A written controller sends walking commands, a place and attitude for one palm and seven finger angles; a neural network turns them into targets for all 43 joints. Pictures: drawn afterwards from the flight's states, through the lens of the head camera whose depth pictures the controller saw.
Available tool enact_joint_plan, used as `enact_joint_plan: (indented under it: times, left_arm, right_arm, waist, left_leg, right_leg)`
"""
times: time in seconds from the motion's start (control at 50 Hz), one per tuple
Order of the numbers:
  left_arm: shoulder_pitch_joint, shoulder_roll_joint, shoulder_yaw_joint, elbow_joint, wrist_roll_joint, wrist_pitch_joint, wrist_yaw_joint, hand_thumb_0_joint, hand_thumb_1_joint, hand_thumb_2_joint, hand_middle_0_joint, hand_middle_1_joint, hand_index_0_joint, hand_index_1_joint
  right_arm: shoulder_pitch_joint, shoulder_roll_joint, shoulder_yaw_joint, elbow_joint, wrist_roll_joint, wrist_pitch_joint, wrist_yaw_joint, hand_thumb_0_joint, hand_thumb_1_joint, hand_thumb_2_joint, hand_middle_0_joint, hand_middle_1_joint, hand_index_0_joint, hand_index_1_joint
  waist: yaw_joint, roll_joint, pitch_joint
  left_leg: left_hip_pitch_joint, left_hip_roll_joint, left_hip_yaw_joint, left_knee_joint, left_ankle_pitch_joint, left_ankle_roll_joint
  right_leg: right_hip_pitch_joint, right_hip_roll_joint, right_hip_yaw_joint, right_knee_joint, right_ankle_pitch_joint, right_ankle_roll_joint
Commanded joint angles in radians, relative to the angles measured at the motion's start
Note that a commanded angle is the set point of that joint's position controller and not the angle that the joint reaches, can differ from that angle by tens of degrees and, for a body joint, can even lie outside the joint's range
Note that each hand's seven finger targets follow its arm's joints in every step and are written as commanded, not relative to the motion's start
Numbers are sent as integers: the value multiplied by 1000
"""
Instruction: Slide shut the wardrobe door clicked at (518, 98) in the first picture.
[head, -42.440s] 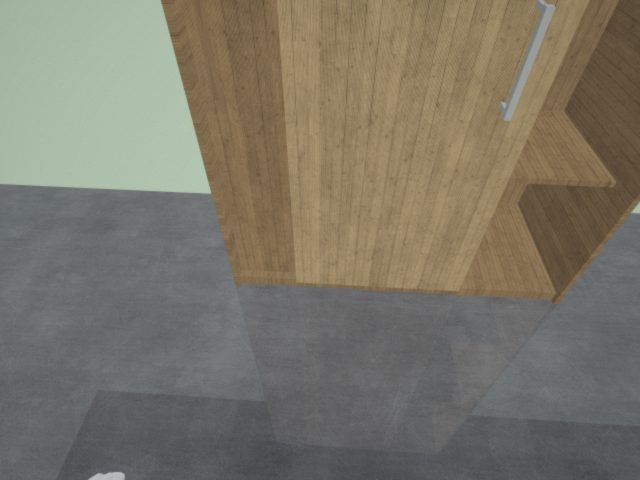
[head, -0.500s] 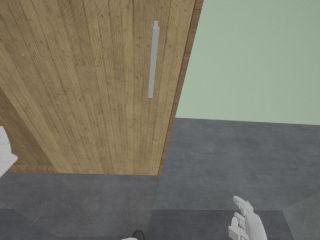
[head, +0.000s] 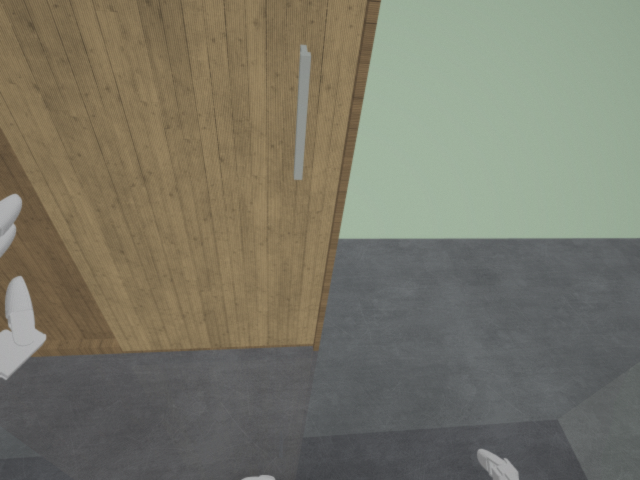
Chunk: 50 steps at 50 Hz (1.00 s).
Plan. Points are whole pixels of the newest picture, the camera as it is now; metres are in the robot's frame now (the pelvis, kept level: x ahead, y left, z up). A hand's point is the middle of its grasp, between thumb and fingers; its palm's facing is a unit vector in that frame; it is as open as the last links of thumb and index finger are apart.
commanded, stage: stop stepping back and stand still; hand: left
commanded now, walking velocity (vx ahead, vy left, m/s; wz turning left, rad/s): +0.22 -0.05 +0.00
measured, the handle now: (300, 117) +0.67 +0.10 +0.14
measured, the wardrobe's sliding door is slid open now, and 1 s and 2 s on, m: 0.00 0.00 0.00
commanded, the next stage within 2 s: let the arm hang, fingers relaxed in 0.90 s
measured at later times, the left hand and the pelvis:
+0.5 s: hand out of the picture +0.16 +0.30 +0.17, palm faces +0.55 -0.74 -0.38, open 7.4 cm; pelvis -0.01 +0.02 -0.01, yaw +3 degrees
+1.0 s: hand (15, 328) +0.20 +0.30 +0.15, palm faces +0.45 -0.77 -0.44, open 7.4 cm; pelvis +0.01 +0.03 +0.00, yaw +2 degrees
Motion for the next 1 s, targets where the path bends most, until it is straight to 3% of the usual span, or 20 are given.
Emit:
enact_joint_plan:
  times: [0.0, 0.04, 0.06, 0.08, 0.1, 0.12, 0.14, 0.18, 0.22, 0.28, 0.3, 0.32, 0.34, 0.36, 0.4, 0.46, 0.56, 0.72, 0.96, 0.98]
  left_arm:
    - [-256, 96, 52, 5, 3, -24, 35, 0, 900, 900, -200, -300, -200, -300]
    - [-347, 80, 4, -32, 11, -19, 40, 0, 900, 900, -200, -300, -200, -300]
    - [-374, 87, 1, -56, 15, -21, 43, 0, 900, 900, -200, -300, -200, -300]
    - [-375, 84, 4, -118, 11, -33, 46, 0, 900, 900, -200, -300, -200, -300]
    - [-396, 108, 20, -186, 19, -49, 49, 0, 900, 900, -200, -300, -200, -300]
    - [-333, 150, 69, -151, 20, -58, 37, 0, 900, 900, -200, -300, -200, -300]
    - [-284, 221, 133, -219, 14, -62, 33, 0, 900, 900, -200, -300, -200, -300]
    - [-135, 149, 105, -248, 15, -63, 29, 0, 900, 900, -200, -300, -200, -300]
    - [-48, 136, 117, -225, 12, -60, 36, 0, 900, 900, -200, -300, -200, -300]
    - [-33, 125, 121, -127, 19, -33, 42, 0, 900, 900, -200, -300, -200, -300]
    - [-68, 139, 127, -98, 22, -25, 42, 0, 900, 900, -200, -300, -200, -300]
    - [-110, 161, 142, -88, 10, -20, 40, 0, 900, 900, -200, -300, -200, -300]
    - [-156, 161, 158, -62, -7, -36, 43, 0, 900, 900, -200, -300, -200, -300]
    - [-231, 157, 138, -74, -5, -44, 49, 0, 900, 900, -200, -300, -200, -300]
    - [-193, 90, 75, -2, -1, -31, 37, 0, 900, 900, -200, -300, -200, -300]
    - [-251, 92, 43, -73, 10, -47, 41, 0, 900, 900, -200, -300, -200, -300]
    - [-222, 134, 95, -189, 16, -79, 42, 0, 900, 900, -200, -300, -200, -300]
    - [-69, 96, 109, -91, -5, -72, 36, 0, 900, 900, -200, -300, -200, -300]
    - [-115, 116, 93, -125, -8, -57, 39, 0, 900, 900, -200, -300, -200, -300]
    - [-157, -37, -323, 675, 81, 100, -111, 0, 900, 900, -200, -300, -200, -300]
  right_arm:
    - [-129, -135, -63, -131, 19, -54, -33, 0, -900, -900, 200, 300, 200, 300]
    - [-161, -134, -57, -131, 25, -64, -51, 0, -900, -900, 200, 300, 200, 300]
    - [-145, -146, -53, -125, 20, -72, -55, 0, -900, -900, 200, 300, 200, 300]
    - [-139, -174, -59, -145, 20, -83, -54, 0, -900, -900, 200, 300, 200, 300]
    - [-145, -161, -54, -165, 18, -89, -42, 0, -900, -900, 200, 300, 200, 300]
    - [-148, -139, -57, -150, 17, -95, -28, 0, -900, -900, 200, 300, 200, 300]
    - [-155, -130, -60, -154, 11, -99, -17, 0, -900, -900, 200, 300, 200, 300]
    - [-178, -106, -49, -157, 13, -100, 10, 0, -900, -900, 200, 300, 200, 300]
    - [-171, -110, -47, -161, 11, -86, 16, 0, -900, -900, 200, 300, 200, 300]
    - [-155, -117, -53, -184, 8, -49, -1, 0, -900, -900, 200, 300, 200, 300]
    - [-147, -110, -58, -184, 6, -34, -5, 0, -900, -900, 200, 300, 200, 300]
    - [-134, -105, -66, -185, 16, -25, -7, 0, -900, -900, 200, 300, 200, 300]
    - [-125, -122, -62, -175, 6, -36, -9, 0, -900, -900, 200, 300, 200, 300]
    - [-122, -101, -50, -153, 16, -54, -6, 0, -900, -900, 200, 300, 200, 300]
    - [-121, -111, -52, -142, 24, -62, -17, 0, -900, -900, 200, 300, 200, 300]
    - [-168, -107, -40, -137, 19, -77, -36, 0, -900, -900, 200, 300, 200, 300]
    - [-170, -120, -46, -164, 25, -94, -37, 0, -900, -900, 200, 300, 200, 300]
    - [-143, -119, -59, -191, 35, -81, -9, 0, -900, -900, 200, 300, 200, 300]
    - [-176, -116, -52, -208, 34, -63, -32, 0, -900, -900, 200, 300, 200, 300]
    - [-220, -329, -105, 34, 37, -96, 64, 0, -900, -900, 200, 300, 200, 300]
  waist:
    - [-49, -96, 63]
    - [-51, -24, 78]
    - [-58, 108, 83]
    - [-53, 341, 65]
    - [-52, 436, 82]
    - [-45, 284, 64]
    - [-32, 263, 34]
    - [-18, 236, 38]
    - [-11, 309, 23]
    - [-1, 227, -7]
    - [-2, 35, 15]
    - [-13, -176, 6]
    - [-27, -102, 43]
    - [-36, -90, -39]
    - [-40, -69, 37]
    - [-30, -34, 45]
    - [-18, 245, -19]
    - [-21, 60, -85]
    - [-14, 94, -74]
    - [-59, 99, -23]
  left_leg:
    - [162, 105, -32, 128, -63, 23]
    - [254, 94, 24, -127, -87, 36]
    - [279, 85, 2, -275, -136, 42]
    - [317, 222, -291, -463, -244, 101]
    - [282, 355, -583, -608, -310, 183]
    - [204, 375, -610, -669, -468, 201]
    - [181, 359, -633, -664, -503, 198]
    - [98, 320, -427, -629, -389, 177]
    - [-37, 271, -248, -612, -380, 129]
    - [-148, 174, -102, -383, -367, 59]
    - [-200, 95, -24, -108, -285, 37]
    - [-224, 33, 15, 208, -165, 15]
    - [-176, 69, -10, 319, -125, 3]
    - [-149, 82, -33, 320, -125, 6]
    - [30, 107, -15, 157, -52, 15]
    - [242, 80, 43, -191, 34, 31]
    - [244, 220, -212, -423, 170, 92]
    - [244, 129, -30, -277, 266, 27]
    - [285, 131, -37, -330, 301, 31]
    - [213, 150, -52, -159, 478, 39]
  right_leg:
    - [-342, -320, 231, -216, -501, -89]
    - [-316, -270, 131, -96, -488, -58]
    - [-301, -197, 64, 66, -439, -30]
    - [-350, -77, -17, 321, -357, 31]
    - [-397, 12, -22, 527, -330, 64]
    - [-354, -20, 55, 642, -270, 59]
    - [-354, -30, 79, 679, -245, 60]
    - [-244, -63, 49, 576, -177, 54]
    - [-16, -30, -31, 353, -190, 43]
    - [233, -8, -43, 43, -229, 15]
    - [202, -124, 148, -91, -290, -48]
    - [106, -357, 520, -254, -375, -143]
    - [24, -406, 503, -263, -106, -161]
    - [38, -410, 473, -214, -161, -161]
    - [-166, -329, 317, -193, -281, -104]
    - [-191, -265, 160, -87, -147, -41]
    - [-81, -76, 15, 163, -7, 81]
    - [45, -144, 97, -13, 231, 48]
    - [32, -121, 58, -24, 227, 67]
    - [-72, -209, 19, 135, 412, 52]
